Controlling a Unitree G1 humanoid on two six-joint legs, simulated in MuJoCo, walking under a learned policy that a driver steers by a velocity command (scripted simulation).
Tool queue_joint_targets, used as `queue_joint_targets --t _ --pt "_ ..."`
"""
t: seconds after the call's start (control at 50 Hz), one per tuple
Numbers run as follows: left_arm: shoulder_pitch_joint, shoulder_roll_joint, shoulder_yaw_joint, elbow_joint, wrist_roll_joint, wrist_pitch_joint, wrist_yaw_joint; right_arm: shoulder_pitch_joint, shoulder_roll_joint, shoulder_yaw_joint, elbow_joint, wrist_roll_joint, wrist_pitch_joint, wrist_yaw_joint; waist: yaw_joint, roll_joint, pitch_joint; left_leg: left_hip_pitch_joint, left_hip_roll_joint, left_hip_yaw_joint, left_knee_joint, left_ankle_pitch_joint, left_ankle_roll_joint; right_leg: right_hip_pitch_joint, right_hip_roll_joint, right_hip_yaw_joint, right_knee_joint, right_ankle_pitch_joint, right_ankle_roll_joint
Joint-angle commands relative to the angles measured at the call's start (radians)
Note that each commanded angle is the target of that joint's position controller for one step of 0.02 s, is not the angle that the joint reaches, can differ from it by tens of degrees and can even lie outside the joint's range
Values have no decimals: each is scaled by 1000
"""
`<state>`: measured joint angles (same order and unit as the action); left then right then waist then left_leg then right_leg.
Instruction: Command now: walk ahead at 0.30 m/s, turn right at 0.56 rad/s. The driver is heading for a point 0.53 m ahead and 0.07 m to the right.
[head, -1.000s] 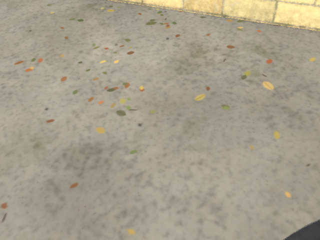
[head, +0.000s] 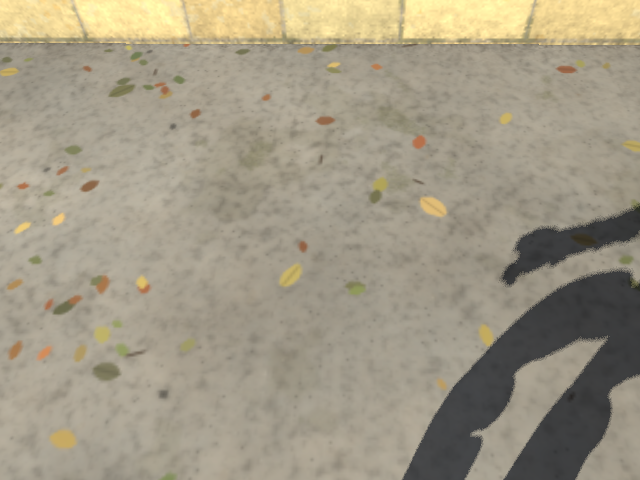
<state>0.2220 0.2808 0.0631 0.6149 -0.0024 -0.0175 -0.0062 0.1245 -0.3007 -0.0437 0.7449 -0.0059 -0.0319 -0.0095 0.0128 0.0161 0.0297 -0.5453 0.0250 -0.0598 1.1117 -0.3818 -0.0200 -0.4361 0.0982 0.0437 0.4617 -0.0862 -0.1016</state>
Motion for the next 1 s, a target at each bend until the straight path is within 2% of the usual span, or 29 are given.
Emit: queue_joint_targets --t 0.02,0.08,0.18,0.22,0.26,0.28,0.3,0.32,0.34,0.36,0.38,0.42,0.46,0.54,0.62,0.68,0.72,0.74,0.76,0.78,0.8,0.82,0.84,0.86,0.88,0.9,0.94,0.96,1.0 --pt "-22 146 43 -92 4 -19 22 48 -73 -21 -46 -6 -13 -8 -31 -100 -135 -16 11 -6 -159 60 -17 121 -224 347 -244 -281 -168" --pt "10 166 51 -87 -4 -15 33 -1 -64 -15 -56 -1 -25 -7 -4 -128 -138 8 -5 -10 -303 124 -33 124 -216 354 -230 -318 -155" --pt "46 177 53 -81 -12 -1 29 -52 -81 -22 -74 17 -54 7 21 -162 -120 90 -43 -9 -467 126 -19 124 -214 419 -195 -413 -134" --pt "44 168 48 -81 -14 5 26 -29 -85 -28 -73 25 -68 13 1 -170 -109 178 -53 -4 -544 122 3 98 -207 449 -168 -457 -121" --pt "19 130 35 -86 -14 12 25 67 -91 -42 -44 27 -76 12 -63 -144 -97 373 -27 1 -670 163 33 -8 -152 425 -78 -514 -71" --pt "5 71 17 -95 -14 10 26 181 -138 -58 -21 16 -78 5 -108 -65 -123 545 113 -127 -724 77 80 -154 -93 348 113 -557 -13" --pt "16 -1 -3 -116 -21 2 24 247 -207 -69 -14 -10 -69 1 -101 132 -133 655 308 -412 -839 -180 160 -336 28 144 402 -513 42" --pt "-11 78 12 -162 -25 -15 20 238 -236 -83 -10 -21 -70 10 -76 227 -48 589 407 -647 -910 -378 243 -498 -43 132 541 -467 49" --pt "-15 131 27 -143 -22 -17 18 190 -170 -68 -28 -1 -71 6 -70 172 10 567 374 -578 -910 -388 240 -539 -88 135 619 -389 64" --pt "3 139 34 -116 -16 -14 14 165 -125 -55 -35 9 -68 1 -62 139 22 561 317 -467 -903 -289 201 -537 -98 125 656 -316 78" --pt "18 130 35 -101 -12 -13 11 147 -111 -49 -41 7 -63 -1 -50 121 9 547 277 -373 -906 -184 172 -510 -112 110 681 -258 87" --pt "-7 102 30 -101 -13 -16 2 152 -98 -41 -31 -6 -66 -5 -55 105 23 495 233 -218 -931 32 157 -472 -137 88 717 -142 101" --pt "-19 78 23 -101 -17 -16 0 176 -96 -39 -11 -14 -72 -4 -59 98 13 484 212 -112 -934 175 159 -455 -146 74 724 -63 115" --pt "-93 59 14 -118 -20 -15 -8 212 -107 -36 25 -11 -64 -4 -83 89 31 509 204 24 -933 370 159 -436 -154 48 564 46 128" --pt "-221 20 -5 -150 -23 -23 -42 256 -138 -37 58 3 -52 -7 -129 80 76 542 223 108 -939 411 152 -367 -163 -38 337 109 111" --pt "-275 16 -9 -171 -29 -28 -66 280 -166 -42 80 18 -37 -6 -129 72 99 611 252 152 -906 538 145 -319 -146 -95 226 30 72" --pt "-245 47 5 -172 -23 -27 -72 271 -200 -51 81 26 -28 -10 -83 106 47 637 254 204 -797 926 127 -177 -86 -152 184 -61 27" --pt "-184 78 20 -161 -19 -23 -70 272 -221 -58 81 29 -23 -16 -38 129 -6 647 254 223 -688 1133 119 -71 -45 -176 176 -109 0" --pt "-40 118 44 -127 -20 -20 -64 270 -223 -58 83 33 -20 -19 49 117 -90 596 246 235 -517 1212 106 142 -15 -168 113 -66 -41" --pt "125 169 72 -86 -18 -12 -43 256 -204 -49 67 31 -27 -22 140 74 -164 413 208 244 -283 1090 69 430 -40 -86 50 47 -83" --pt "175 284 83 -69 -4 -12 -19 338 -58 -3 6 -25 -50 -3 58 -220 -306 -59 58 222 124 78 10 897 -353 367 113 287 -227" --pt "189 243 68 -97 4 -19 -15 332 -112 1 12 -3 -82 12 88 -204 -549 -137 -33 5 340 -246 -6 953 -523 735 -31 321 -360" --pt "150 185 47 -81 16 -24 -21 215 -181 -26 -6 38 -88 17 112 -108 -439 -169 29 -44 345 -156 -4 835 -468 531 -43 477 -296" --pt "92 152 37 -65 3 -29 -21 164 -154 -15 -30 43 -86 10 72 -72 -284 -178 68 -13 271 -96 -1 672 -415 367 -39 557 -247" --pt "32 125 28 -62 -8 -34 -21 151 -137 -15 -21 27 -79 0 31 -16 -192 -154 94 2 194 -58 -9 519 -362 279 -65 553 -206" --pt "-16 109 20 -65 -5 -37 -21 167 -142 -21 -14 19 -64 -5 -9 -30 -151 -89 111 1 146 -30 -13 399 -331 224 -102 552 -189" --pt "-62 122 23 -51 8 -46 -20 221 -111 -19 6 12 -34 -9 -57 -45 -127 17 103 17 85 26 -33 247 -305 158 -164 583 -189" --pt "-72 122 22 -36 9 -52 -19 236 -95 -16 13 7 -25 -12 -71 -51 -122 39 95 24 39 52 -46 206 -296 122 -175 623 -190" --pt "-77 120 19 -8 11 -56 -13 210 -73 -12 4 -3 -19 -17 -72 -71 -115 44 81 32 -78 127 -60 181 -272 64 -178 668 -177"
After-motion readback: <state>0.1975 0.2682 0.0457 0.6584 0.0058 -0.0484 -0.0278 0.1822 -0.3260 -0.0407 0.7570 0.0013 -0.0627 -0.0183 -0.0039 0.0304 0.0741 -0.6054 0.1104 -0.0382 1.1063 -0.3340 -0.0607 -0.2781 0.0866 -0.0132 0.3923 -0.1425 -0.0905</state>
